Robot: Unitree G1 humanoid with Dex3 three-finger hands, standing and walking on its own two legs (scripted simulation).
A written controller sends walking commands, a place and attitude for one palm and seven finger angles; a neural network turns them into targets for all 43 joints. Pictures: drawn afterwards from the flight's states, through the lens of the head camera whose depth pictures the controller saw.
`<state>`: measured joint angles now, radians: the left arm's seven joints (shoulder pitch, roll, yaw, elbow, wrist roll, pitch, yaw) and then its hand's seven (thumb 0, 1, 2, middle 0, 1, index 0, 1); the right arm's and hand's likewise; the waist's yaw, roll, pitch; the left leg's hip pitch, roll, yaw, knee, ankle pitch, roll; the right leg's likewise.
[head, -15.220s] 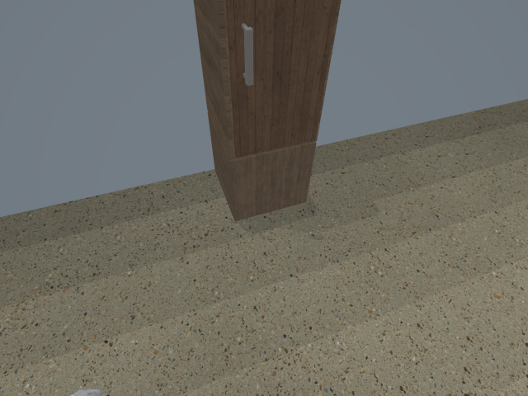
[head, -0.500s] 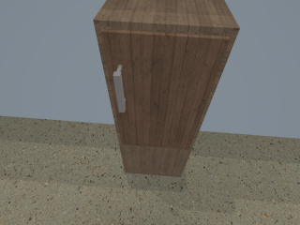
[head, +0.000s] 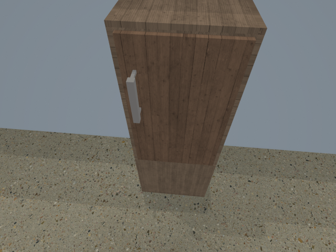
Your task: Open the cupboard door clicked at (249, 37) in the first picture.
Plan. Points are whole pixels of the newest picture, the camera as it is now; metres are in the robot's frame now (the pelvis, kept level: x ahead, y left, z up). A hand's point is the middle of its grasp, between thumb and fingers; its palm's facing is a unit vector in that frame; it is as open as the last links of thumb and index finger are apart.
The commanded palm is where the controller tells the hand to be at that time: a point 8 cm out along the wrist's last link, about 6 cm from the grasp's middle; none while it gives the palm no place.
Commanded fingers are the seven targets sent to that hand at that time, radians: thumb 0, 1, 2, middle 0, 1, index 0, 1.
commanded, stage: raise the hand with hooked fingers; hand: left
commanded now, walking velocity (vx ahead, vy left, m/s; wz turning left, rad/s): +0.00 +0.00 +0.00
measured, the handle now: (135, 97) +0.52 +0.14 +0.06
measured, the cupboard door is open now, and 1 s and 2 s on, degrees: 0 0 0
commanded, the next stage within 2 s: none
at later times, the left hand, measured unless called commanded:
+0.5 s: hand (80, 243) +0.14 +0.20 -0.02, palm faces +0.06 -1.00 -0.08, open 9.5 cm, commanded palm +0.13 +0.26 -0.01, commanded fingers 0.00 0.20 0.60 -0.25 -0.75 -0.25 -0.75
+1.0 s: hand (57, 206) +0.20 +0.26 +0.02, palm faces +0.01 -1.00 -0.06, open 12.5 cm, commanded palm +0.18 +0.32 +0.04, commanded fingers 0.00 -0.38 0.35 -0.29 -1.12 -0.29 -1.12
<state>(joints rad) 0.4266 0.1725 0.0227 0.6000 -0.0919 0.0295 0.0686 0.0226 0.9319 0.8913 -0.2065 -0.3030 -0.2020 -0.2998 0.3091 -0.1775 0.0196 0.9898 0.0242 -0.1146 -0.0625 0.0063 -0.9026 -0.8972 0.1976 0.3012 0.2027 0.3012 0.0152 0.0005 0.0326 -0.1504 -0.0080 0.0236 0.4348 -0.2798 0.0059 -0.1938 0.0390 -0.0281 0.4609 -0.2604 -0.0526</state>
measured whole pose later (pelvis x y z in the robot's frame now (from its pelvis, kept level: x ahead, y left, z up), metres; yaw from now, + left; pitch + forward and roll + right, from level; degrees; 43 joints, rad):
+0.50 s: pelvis -0.04 +0.00 -0.08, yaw +3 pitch +10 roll -2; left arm 0.42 0.24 0.16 0.00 -0.26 -0.45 -0.29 0.01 0.43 0.69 -0.24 -0.61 -0.23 -0.60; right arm 0.18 -0.24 0.02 0.49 0.03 -0.21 -0.05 0.01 -0.90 -0.90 0.20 0.30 0.20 0.30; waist 0.04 0.01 -0.11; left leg -0.77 -0.01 -0.05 1.10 -0.51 0.01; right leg -0.76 0.02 -0.12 1.05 -0.48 -0.06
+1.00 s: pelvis -0.03 +0.03 -0.04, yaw +2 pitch +7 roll -2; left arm 0.24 0.33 0.29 0.11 -0.33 -0.28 -0.37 0.00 -0.16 0.44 -0.28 -0.98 -0.27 -0.98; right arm 0.28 -0.29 0.02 0.57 0.05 -0.27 -0.08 0.01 -0.90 -0.90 0.20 0.30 0.20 0.30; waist -0.01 0.02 -0.08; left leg -0.58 -0.02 0.00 0.89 -0.44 0.05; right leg -0.58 0.01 -0.07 0.84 -0.39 -0.02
